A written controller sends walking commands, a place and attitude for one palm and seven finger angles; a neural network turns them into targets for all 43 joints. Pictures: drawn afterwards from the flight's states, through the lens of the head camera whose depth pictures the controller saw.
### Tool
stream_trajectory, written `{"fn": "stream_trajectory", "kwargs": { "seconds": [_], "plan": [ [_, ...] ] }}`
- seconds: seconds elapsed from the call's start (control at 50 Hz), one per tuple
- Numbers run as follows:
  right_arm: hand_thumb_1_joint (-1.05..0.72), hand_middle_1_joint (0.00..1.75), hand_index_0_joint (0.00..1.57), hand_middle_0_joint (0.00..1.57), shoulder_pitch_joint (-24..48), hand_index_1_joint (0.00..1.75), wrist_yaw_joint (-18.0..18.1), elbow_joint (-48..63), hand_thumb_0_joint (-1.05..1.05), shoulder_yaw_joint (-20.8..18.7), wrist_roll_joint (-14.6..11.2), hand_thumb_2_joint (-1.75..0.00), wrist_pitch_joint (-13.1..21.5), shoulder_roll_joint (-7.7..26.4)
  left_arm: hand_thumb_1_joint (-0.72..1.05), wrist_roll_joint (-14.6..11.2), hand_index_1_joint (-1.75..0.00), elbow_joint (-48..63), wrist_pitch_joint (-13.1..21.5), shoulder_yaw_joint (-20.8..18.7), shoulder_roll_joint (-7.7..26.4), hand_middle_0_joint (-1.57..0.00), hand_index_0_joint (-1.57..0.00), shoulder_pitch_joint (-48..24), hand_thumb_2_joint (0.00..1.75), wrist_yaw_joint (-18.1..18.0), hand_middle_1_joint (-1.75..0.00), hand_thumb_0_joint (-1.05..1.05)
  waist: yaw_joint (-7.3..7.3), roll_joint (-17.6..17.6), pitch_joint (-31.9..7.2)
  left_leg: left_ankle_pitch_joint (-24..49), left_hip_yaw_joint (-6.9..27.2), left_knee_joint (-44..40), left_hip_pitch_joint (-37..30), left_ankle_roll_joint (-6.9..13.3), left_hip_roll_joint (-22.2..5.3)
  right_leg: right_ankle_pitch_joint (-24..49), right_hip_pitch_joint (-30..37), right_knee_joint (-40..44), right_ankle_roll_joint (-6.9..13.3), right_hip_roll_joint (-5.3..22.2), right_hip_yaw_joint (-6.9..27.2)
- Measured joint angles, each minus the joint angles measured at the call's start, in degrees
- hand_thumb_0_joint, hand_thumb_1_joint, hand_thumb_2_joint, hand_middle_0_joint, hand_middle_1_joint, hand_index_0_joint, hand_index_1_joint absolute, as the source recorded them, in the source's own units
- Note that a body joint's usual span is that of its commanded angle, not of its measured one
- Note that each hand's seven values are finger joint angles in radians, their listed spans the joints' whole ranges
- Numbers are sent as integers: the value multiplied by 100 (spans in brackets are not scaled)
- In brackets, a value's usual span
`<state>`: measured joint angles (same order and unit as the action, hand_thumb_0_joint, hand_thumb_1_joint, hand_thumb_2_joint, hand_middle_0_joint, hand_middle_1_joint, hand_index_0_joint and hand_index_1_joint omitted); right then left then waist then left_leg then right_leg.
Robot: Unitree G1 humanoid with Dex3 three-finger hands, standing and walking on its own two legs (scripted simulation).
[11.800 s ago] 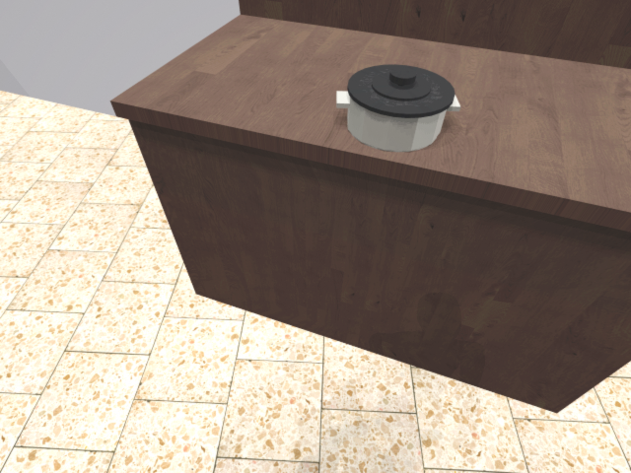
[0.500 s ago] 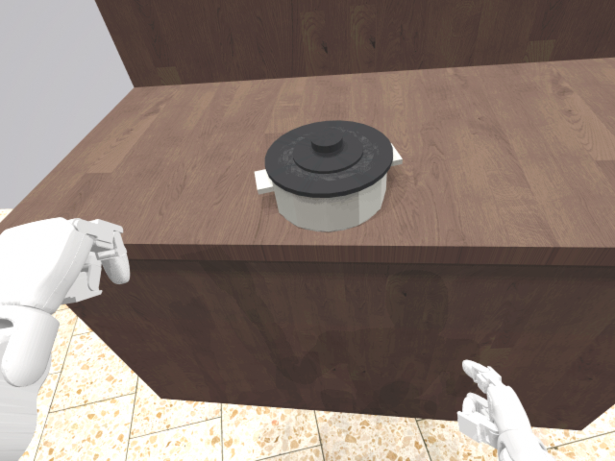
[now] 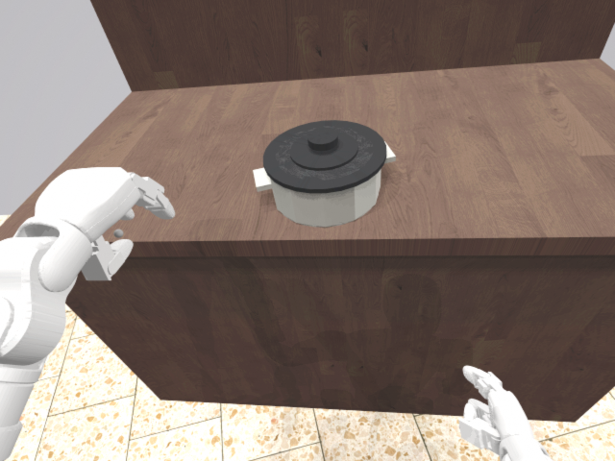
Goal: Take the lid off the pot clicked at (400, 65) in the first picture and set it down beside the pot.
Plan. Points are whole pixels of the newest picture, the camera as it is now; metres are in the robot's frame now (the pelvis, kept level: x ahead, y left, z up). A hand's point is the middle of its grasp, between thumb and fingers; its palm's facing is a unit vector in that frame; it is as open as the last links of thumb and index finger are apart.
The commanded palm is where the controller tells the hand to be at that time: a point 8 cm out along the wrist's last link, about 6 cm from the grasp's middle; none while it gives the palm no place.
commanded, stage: reach forward and open the fingers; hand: left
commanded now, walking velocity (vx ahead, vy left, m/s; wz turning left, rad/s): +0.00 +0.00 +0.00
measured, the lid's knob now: (322, 139) +0.56 +0.06 +0.16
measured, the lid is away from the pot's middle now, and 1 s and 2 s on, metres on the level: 0.00 0.00 0.00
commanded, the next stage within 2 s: move the open hand above the knob in 0.38 s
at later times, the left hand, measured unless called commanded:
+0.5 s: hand (135, 204) +0.32 +0.25 +0.21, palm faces -0.01 -0.02 -1.00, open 9.8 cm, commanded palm +0.28 +0.24 +0.29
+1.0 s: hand (202, 168) +0.40 +0.19 +0.22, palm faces -0.04 -0.06 -1.00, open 9.8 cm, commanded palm +0.36 +0.19 +0.29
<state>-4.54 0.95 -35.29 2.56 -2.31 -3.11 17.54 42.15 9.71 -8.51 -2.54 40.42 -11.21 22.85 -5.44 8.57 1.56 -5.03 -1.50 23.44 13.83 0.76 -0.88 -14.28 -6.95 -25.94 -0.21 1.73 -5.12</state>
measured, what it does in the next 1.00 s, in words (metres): stands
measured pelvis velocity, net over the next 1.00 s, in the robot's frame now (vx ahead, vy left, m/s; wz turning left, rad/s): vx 0.02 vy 0.00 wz -0.01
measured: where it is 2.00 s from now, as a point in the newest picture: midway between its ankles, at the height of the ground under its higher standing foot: outside the picture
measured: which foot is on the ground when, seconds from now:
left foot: down 0.00-1.00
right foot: down 0.00-1.00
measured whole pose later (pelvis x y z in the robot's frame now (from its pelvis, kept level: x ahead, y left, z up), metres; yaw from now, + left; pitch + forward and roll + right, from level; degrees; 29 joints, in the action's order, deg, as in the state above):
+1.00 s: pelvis +0.02 +0.00 +0.00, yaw +0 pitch -1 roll +0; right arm -4.9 -1.1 -35.6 3.2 -3.4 -5.1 16.8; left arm 46.5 -7.4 -15.8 10.2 32.0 -36.4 24.4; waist -3.8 7.2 0.1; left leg -6.5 -2.4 23.8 16.1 1.1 0.2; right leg -16.3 -10.1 -27.9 -0.6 2.8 -4.0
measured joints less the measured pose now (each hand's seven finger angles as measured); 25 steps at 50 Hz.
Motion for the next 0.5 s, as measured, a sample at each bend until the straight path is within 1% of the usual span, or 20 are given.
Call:
{"fn": "stream_trajectory", "kwargs": {
  "seconds": [0.08,0.14,0.18,0.24,0.32,0.38,0.42,0.5],
  "plan": [
    [-91,30,20,20,-99,30,-31,7,2,-29,-37,-90,9,0,-29,-10,-19,-241,-47,6,-81,-97,-97,-249,167,107,-18,0,35,8,4,41,-25,-30,28,25,14,37,-49,3,-20,16,25],
    [-91,30,20,20,-146,30,-39,12,2,-38,-46,-90,51,-7,-33,14,-14,-220,-37,117,-155,-95,-95,-346,170,158,-14,0,53,3,17,57,-50,-41,35,46,28,51,-72,-5,-38,32,49],
    [-91,30,20,20,-158,30,-23,-12,2,-37,-36,-90,77,-21,-35,52,-12,-245,28,242,-150,-94,-94,-493,171,164,-12,0,49,-16,21,63,-65,-48,32,59,44,49,-84,-27,-48,51,63],
    [-91,30,20,20,-122,30,-21,-45,2,-18,-31,-90,79,-51,-36,111,-11,-448,105,275,-83,-93,-93,-767,172,127,-10,0,64,-36,17,72,-83,-44,60,69,51,51,-129,-51,-54,60,84],
    [-91,30,20,20,-116,30,-70,-5,2,-27,-61,-90,62,-75,-37,143,-9,-747,-11,192,-78,-92,-92,-1120,173,123,-9,0,62,-49,1,89,-101,-48,112,80,61,58,-198,-75,-63,72,103],
    [-91,30,20,20,-139,30,-118,42,2,-36,-81,-90,58,-68,-37,152,-9,-731,-125,219,-206,-91,-91,-1162,173,156,-8,0,49,-41,-37,84,-110,-48,132,95,81,54,-221,-81,-80,91,112],
    [-91,30,20,20,-117,30,-126,54,2,-20,-81,-90,46,-68,-37,155,-9,-650,-136,267,-259,-91,-91,-1104,173,173,-8,0,51,-45,-46,67,-121,-32,137,105,88,39,-229,-98,-88,100,123],
    [-91,30,20,20,-61,30,-90,53,2,19,-63,-90,29,-80,-37,217,-9,-700,-92,414,-203,-90,-91,-1168,172,213,-8,0,49,-90,-33,26,-123,20,154,107,100,-8,-248,-157,-89,114,128]
  ]
}}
